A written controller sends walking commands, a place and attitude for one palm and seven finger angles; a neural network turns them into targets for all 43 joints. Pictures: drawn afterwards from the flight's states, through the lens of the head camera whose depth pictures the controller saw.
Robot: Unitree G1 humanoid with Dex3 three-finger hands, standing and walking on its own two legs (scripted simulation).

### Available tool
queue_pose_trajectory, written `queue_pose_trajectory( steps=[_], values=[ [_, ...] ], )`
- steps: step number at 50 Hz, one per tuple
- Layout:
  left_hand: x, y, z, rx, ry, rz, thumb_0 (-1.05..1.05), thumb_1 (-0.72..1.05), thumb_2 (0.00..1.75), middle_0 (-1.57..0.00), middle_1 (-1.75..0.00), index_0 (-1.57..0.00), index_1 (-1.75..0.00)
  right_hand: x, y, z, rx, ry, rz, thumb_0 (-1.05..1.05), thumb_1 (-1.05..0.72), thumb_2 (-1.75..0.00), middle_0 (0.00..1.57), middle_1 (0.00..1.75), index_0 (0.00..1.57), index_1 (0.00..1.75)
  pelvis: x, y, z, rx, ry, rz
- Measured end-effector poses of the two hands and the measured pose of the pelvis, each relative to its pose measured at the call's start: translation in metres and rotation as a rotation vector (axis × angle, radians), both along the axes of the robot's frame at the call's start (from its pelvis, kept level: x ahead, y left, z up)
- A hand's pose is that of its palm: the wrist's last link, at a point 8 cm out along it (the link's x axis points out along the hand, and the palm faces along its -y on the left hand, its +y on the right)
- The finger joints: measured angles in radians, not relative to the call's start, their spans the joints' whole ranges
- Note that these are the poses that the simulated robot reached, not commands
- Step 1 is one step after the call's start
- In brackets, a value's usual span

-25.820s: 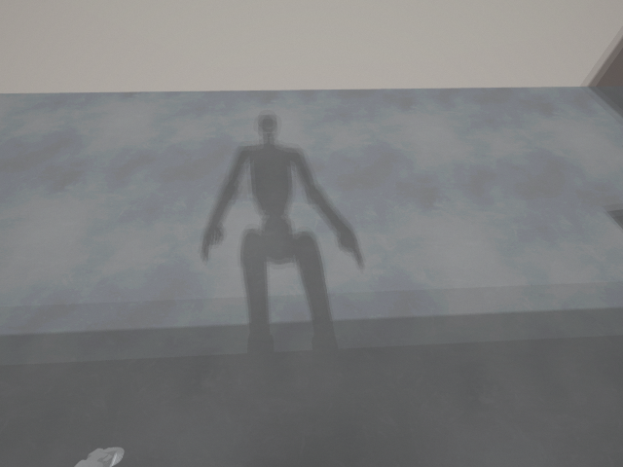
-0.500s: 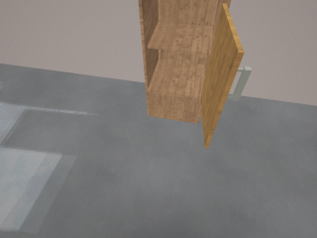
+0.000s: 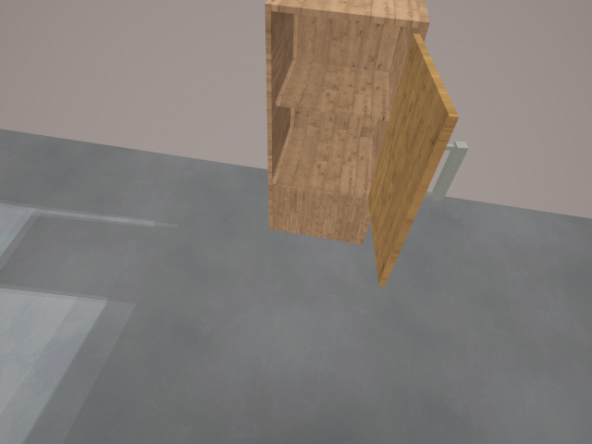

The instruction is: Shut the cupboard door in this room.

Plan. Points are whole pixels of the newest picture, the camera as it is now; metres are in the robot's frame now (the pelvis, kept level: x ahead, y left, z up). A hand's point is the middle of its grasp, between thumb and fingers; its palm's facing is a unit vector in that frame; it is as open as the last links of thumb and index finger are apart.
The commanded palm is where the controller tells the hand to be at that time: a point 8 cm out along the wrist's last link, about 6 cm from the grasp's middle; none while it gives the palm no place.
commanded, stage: turn or walk to find it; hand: left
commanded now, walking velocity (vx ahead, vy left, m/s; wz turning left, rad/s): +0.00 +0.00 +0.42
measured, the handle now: (439, 172) +0.70 -0.28 -0.04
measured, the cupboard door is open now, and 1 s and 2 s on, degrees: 97 97 97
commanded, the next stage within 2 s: stand and wait in 0.20 s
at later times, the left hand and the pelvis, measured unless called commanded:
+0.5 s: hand out of the picture -0.02 +0.16 -0.18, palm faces +0.07 -0.98 -0.20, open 7.4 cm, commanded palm none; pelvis +0.00 -0.01 -0.01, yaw +3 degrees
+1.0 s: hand out of the picture -0.01 +0.16 -0.18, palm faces +0.10 -0.97 -0.20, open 7.4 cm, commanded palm none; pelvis +0.00 -0.03 -0.01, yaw +4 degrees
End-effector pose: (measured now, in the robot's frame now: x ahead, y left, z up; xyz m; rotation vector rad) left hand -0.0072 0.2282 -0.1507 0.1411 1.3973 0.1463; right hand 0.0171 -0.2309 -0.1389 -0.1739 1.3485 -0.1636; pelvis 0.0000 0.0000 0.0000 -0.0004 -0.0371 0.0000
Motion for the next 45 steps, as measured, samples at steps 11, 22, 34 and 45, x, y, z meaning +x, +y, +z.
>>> queue_pose_trajectory(
  steps=[11,22,34,45],
  values=[
    [0.014,0.013,0.001,0.034,-0.034,0.01,0.0,0.91,0.9,-0.2,-0.3,-0.2,-0.3,-0.035,0.014,-0.009,0.038,0.1,-0.02,0.01,-0.91,-0.9,0.2,0.3,0.2,0.3,-0.006,0.004,-0.004,0.007,0.026,0.032],
    [-0.008,-0.008,0.001,0.035,-0.003,0.052,0.0,0.91,0.9,-0.2,-0.3,-0.2,-0.3,-0.008,-0.004,-0.015,0.039,0.054,0.022,0.02,-0.92,-0.9,0.2,0.3,0.2,0.3,-0.006,-0.011,-0.007,0.004,0.031,0.051],
    [-0.021,-0.036,-0.004,-0.022,0.027,0.072,0.0,0.91,0.9,-0.2,-0.3,-0.2,-0.3,0.02,-0.02,-0.006,0.006,-0.01,0.056,0.01,-0.92,-0.9,0.2,0.3,0.2,0.3,-0.001,-0.022,-0.004,0.0,0.012,0.055],
    [-0.017,-0.028,-0.005,0.011,0.003,0.096,0.0,0.91,0.9,-0.2,-0.3,-0.2,-0.3,0.019,-0.023,-0.011,0.009,0.011,0.076,0.01,-0.92,-0.9,0.2,0.3,0.2,0.3,-0.004,-0.026,-0.008,-0.002,0.013,0.077]
  ],
)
